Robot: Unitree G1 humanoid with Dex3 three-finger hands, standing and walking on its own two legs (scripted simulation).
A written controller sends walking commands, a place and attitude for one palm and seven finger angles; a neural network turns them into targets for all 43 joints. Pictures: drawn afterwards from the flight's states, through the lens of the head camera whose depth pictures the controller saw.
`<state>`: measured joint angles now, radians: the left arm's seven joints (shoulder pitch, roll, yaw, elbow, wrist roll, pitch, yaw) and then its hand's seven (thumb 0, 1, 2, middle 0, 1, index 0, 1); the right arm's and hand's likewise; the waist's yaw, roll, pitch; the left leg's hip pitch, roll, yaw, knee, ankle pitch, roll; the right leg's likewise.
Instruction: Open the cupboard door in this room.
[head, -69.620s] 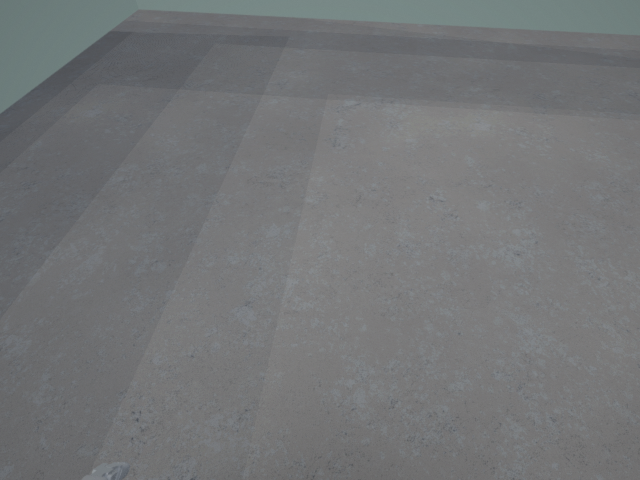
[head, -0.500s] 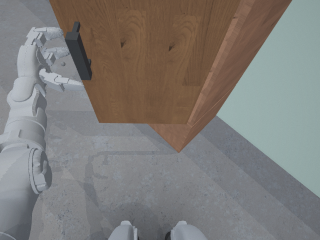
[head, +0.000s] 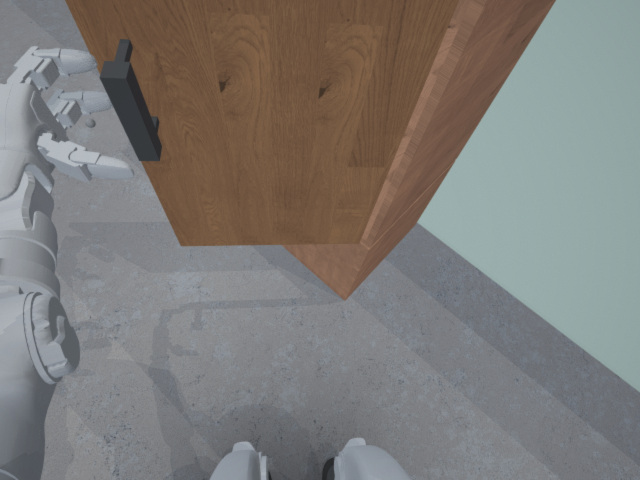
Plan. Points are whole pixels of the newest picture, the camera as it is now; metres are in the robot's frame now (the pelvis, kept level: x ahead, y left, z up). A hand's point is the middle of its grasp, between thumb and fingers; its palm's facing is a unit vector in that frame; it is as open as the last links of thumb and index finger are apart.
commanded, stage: move the hooked fingers beside the handle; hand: left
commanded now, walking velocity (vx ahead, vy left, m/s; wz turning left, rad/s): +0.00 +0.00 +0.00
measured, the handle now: (138, 103) +0.54 +0.19 +0.10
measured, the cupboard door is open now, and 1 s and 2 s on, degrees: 46 46 46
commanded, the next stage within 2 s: slide the fingers in behind the handle in 1.52 s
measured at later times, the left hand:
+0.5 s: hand (67, 125) +0.51 +0.26 +0.10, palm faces +0.01 -1.00 +0.01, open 13.9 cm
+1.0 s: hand (59, 127) +0.51 +0.27 +0.10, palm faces +0.00 -1.00 +0.01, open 13.9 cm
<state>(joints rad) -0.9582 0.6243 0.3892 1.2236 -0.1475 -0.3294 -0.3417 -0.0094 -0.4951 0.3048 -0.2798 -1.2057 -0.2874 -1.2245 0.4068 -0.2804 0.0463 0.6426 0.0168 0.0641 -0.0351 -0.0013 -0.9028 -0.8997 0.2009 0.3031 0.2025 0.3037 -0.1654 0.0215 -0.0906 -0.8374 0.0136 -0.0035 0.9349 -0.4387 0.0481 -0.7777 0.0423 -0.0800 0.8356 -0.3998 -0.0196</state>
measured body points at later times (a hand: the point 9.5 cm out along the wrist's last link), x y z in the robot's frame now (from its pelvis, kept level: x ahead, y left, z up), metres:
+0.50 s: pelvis +0.00 +0.01 +0.00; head +0.12 +0.04 +0.43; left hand +0.50 +0.31 +0.10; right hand -0.02 -0.26 -0.10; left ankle +0.00 +0.08 -0.69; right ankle -0.01 -0.11 -0.69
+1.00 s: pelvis +0.00 +0.01 +0.00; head +0.13 +0.04 +0.43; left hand +0.50 +0.32 +0.10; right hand -0.01 -0.26 -0.10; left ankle +0.00 +0.08 -0.69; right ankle -0.01 -0.11 -0.69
